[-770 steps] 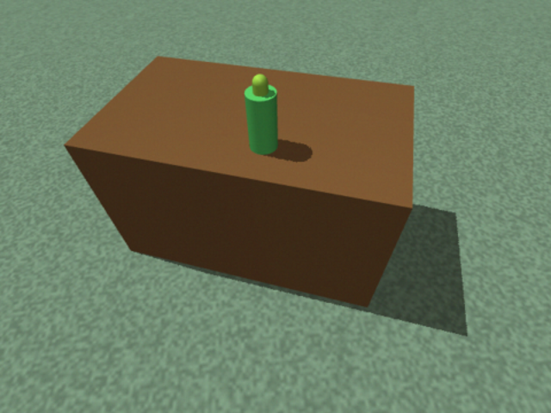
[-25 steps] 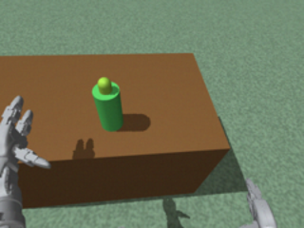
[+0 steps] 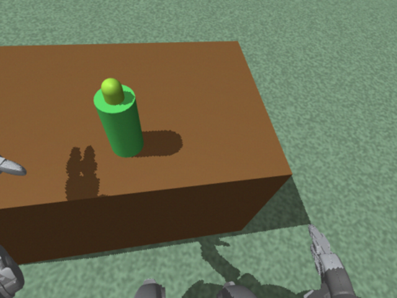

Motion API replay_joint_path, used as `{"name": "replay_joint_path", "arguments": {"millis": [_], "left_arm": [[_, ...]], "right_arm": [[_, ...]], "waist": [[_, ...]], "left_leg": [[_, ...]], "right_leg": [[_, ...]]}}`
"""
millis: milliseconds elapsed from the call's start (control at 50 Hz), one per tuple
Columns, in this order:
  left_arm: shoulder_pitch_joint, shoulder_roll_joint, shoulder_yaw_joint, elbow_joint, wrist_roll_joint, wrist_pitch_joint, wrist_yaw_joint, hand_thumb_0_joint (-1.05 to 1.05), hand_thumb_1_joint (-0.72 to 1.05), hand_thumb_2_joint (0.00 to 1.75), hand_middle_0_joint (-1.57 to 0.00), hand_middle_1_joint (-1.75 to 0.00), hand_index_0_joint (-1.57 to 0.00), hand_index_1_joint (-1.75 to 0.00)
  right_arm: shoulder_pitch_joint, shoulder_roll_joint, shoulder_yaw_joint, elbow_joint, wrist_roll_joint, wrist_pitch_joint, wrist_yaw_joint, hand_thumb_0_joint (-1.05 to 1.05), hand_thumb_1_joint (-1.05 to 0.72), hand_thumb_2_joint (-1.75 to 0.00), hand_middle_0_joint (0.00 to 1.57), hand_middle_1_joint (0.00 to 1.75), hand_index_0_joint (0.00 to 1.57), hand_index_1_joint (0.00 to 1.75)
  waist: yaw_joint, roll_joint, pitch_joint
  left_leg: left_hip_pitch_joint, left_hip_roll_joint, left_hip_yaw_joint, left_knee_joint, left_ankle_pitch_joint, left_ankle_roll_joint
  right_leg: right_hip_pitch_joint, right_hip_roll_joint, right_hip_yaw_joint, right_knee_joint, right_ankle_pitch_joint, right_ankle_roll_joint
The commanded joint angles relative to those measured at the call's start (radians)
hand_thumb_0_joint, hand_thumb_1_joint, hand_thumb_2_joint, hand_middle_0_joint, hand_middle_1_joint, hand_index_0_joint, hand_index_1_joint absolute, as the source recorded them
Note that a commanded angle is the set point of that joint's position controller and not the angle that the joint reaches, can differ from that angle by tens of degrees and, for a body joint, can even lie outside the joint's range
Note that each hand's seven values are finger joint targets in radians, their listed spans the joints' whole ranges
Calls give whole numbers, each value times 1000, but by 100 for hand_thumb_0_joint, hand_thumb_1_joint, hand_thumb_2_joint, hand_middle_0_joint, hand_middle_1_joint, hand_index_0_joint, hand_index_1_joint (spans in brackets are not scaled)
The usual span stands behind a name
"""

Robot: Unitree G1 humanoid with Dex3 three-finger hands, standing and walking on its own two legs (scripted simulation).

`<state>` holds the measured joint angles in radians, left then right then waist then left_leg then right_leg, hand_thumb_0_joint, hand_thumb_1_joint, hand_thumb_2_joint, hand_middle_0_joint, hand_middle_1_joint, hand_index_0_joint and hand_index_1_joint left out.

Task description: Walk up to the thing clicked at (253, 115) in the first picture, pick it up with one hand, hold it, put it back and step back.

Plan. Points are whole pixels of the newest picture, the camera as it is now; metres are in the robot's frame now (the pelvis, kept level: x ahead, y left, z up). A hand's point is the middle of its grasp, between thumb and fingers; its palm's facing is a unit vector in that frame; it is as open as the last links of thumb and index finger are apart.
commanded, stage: go down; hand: left
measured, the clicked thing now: (120, 117) +0.53 +0.16 +0.00
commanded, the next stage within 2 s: approach in 1.58 s
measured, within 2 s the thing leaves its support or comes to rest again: neither
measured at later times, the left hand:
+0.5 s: hand out of the picture +0.45 +0.35 +0.10, palm faces +0.17 -0.99 +0.01, open 17.4 cm
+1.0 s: hand out of the picture +0.47 +0.36 +0.10, palm faces +0.17 -0.99 +0.00, open 17.3 cm
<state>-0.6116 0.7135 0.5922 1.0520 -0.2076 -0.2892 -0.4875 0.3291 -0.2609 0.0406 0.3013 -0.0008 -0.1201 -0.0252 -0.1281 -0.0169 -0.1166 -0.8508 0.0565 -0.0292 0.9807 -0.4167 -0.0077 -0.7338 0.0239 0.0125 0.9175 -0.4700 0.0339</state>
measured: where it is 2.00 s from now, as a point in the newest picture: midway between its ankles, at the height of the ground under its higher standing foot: outside the picture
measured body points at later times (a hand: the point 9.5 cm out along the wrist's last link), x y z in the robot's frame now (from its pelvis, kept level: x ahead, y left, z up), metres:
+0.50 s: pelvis +0.01 +0.01 -0.01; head +0.11 +0.05 +0.43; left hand +0.44 +0.40 +0.10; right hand +0.16 -0.25 -0.03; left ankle +0.03 +0.12 -0.68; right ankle -0.02 -0.15 -0.68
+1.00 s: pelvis +0.00 +0.01 -0.01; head +0.12 +0.06 +0.42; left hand +0.46 +0.41 +0.10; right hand +0.16 -0.25 -0.03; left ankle +0.03 +0.12 -0.68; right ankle -0.02 -0.15 -0.68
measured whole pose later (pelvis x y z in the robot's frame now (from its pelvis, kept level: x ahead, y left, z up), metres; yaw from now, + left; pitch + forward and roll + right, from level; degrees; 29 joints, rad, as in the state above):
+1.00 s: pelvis +0.00 +0.01 -0.01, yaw -1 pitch +21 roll -5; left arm -0.83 0.90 0.61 1.21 -0.12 -0.23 -0.49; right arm 0.32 -0.27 0.04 0.20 -0.01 -0.11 -0.02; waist -0.20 -0.01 -0.14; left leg -0.98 0.06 -0.05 1.06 -0.44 0.00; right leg -0.84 0.04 -0.01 0.96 -0.48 0.04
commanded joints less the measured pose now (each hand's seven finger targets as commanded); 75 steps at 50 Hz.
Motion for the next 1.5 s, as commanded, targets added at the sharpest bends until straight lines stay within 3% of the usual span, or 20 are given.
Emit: {"name": "replay_joint_path", "arguments": {"millis": [0,80,120,180,280,360,520,620,640,700,780,940,1000,1060,1100,1160,1180,1260,1440,1480], "left_arm": [[-366,386,52,-212,-10,-61,8,0,-54,13,-4,-7,-3,-7],[-390,421,65,-209,7,-52,11,0,-55,10,-4,-6,-4,-6],[-386,369,37,-170,9,-44,4,0,-53,11,-4,-6,-4,-6],[-382,366,29,-151,9,-37,-6,0,-54,10,-4,-6,-4,-6],[-437,427,52,-180,19,-30,2,0,-54,10,-4,-6,-4,-6],[-464,445,59,-198,24,-35,17,0,-51,10,-4,-5,-4,-6],[-450,469,67,-134,43,-21,7,0,-52,10,-4,-5,-4,-6],[-493,505,77,-119,49,-25,6,0,-49,11,-4,-5,-4,-5],[-484,470,51,-83,50,-24,4,0,-50,11,-4,-5,-4,-6],[-518,523,84,-101,49,-27,5,0,-49,11,-4,-5,-4,-5],[-567,533,66,-129,65,-29,2,0,-48,12,-4,-4,-3,-5],[-580,542,49,-63,73,-11,-1,0,-50,10,-4,-5,-4,-6],[-616,584,71,-93,73,-15,2,0,-50,10,-4,-5,-4,-5],[-588,544,46,-43,75,-3,4,0,-52,11,-4,-6,-4,-6],[-620,590,67,-84,82,-7,12,0,-51,11,-4,-6,-4,-6],[-600,548,45,-39,86,3,7,0,-52,10,-5,-5,-4,-5],[-605,537,37,-32,83,6,8,0,-50,11,-4,-6,-4,-6],[-636,582,51,-87,92,7,10,0,-52,10,-5,-5,-5,-6],[-624,552,34,-26,104,29,19,0,-54,11,-4,-6,-4,-7],[-672,595,47,-82,110,25,25,0,-53,10,-5,-6,-5,-6]], "right_arm": [[-1,-169,-98,-167,5,-49,-16,0,55,-5,5,5,5,5],[6,-177,-111,-208,9,-48,-15,0,55,-5,5,5,5,5],[27,-165,-103,-188,7,-50,-12,0,55,-5,5,5,5,5],[31,-163,-100,-196,8,-49,-9,0,55,-5,5,5,5,5],[22,-189,-127,-218,6,-49,-8,0,56,-5,5,5,5,5],[0,-173,-113,-241,7,-47,-9,0,55,-5,5,5,5,5],[11,-173,-113,-206,0,-46,-8,0,55,-5,5,5,5,5],[15,-164,-100,-235,-1,-41,-7,0,56,-5,5,5,5,5],[18,-179,-115,-230,-2,-42,-7,0,55,-5,5,5,5,5],[30,-185,-116,-241,-1,-39,-6,0,55,-5,5,5,5,5],[18,-177,-109,-239,-5,-40,-4,0,55,-5,5,5,5,5],[7,-180,-99,-262,-4,-38,-11,0,56,-5,5,5,5,5],[16,-179,-102,-270,-3,-34,-12,0,56,-5,5,5,5,5],[17,-185,-102,-276,-4,-34,-11,0,55,-5,5,5,5,5],[21,-174,-93,-252,-2,-32,-10,0,55,-5,5,5,5,5],[9,-196,-121,-289,-4,-34,-10,0,55,-5,5,5,5,5],[20,-178,-97,-272,-4,-32,-7,0,55,-5,5,5,5,5],[12,-185,-107,-269,-6,-27,-4,0,55,-5,5,5,5,5],[21,-189,-117,-247,-9,-18,1,0,55,-5,5,5,5,5],[2,-185,-115,-263,-8,-17,3,0,55,-5,5,5,5,5]], "waist": [[21,204,-418],[3,220,-450],[-6,206,-410],[-9,222,-412],[-17,241,-432],[-8,259,-442],[-12,256,-459],[-28,237,-441],[-36,228,-434],[-29,250,-474],[-38,294,-488],[-48,282,-448],[-48,297,-505],[-53,273,-473],[-40,301,-468],[-62,292,-495],[-54,293,-478],[-48,325,-524],[-63,306,-474],[-55,319,-507]], "left_leg": [[389,-16,0,-82,366,25],[422,-9,-5,-69,404,23],[402,-7,-8,-71,389,22],[415,-3,-13,-69,401,19],[428,0,-18,-59,407,18],[414,-4,-14,-63,365,18],[422,6,-30,-43,475,17],[361,-7,-10,-39,365,27],[362,-5,-15,-41,366,24],[398,1,-26,-30,435,21],[416,3,-31,-29,434,15],[355,-8,-16,-36,315,23],[406,-4,-21,-27,385,20],[379,-5,-21,-31,386,21],[380,-6,-22,-34,379,18],[428,6,-33,-33,424,11],[407,4,-32,-30,438,14],[458,10,-37,-22,526,10],[434,10,-35,-31,500,11],[448,6,-28,-30,478,15]], "right_leg": [[19,9,-34,-91,316,-45],[5,13,-38,-84,331,-45],[-23,17,-42,-84,317,-46],[-44,19,-49,-77,305,-47],[-58,19,-51,-78,307,-47],[-45,19,-47,-75,282,-50],[-62,26,-55,-57,329,-49],[-50,21,-40,-68,307,-45],[-60,23,-45,-64,303,-47],[-68,25,-51,-55,324,-49],[-95,25,-50,-52,305,-52],[-86,21,-41,-67,271,-48],[-79,25,-48,-63,301,-49],[-70,26,-48,-64,312,-48],[-79,26,-47,-61,294,-51],[-96,31,-56,-61,305,-51],[-93,30,-55,-59,315,-52],[-87,31,-56,-53,351,-51],[-97,32,-56,-67,343,-50],[-83,30,-49,-75,335,-48]]}}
